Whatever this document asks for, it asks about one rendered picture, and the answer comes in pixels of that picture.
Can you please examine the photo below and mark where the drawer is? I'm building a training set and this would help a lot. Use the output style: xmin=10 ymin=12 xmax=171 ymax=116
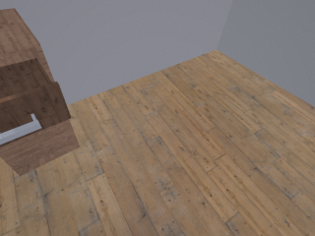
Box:
xmin=0 ymin=58 xmax=72 ymax=147

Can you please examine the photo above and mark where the cabinet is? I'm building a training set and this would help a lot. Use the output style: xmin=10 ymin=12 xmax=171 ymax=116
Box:
xmin=0 ymin=8 xmax=80 ymax=176

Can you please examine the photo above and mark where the handle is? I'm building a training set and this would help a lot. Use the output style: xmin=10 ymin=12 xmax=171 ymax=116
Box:
xmin=0 ymin=114 xmax=41 ymax=145

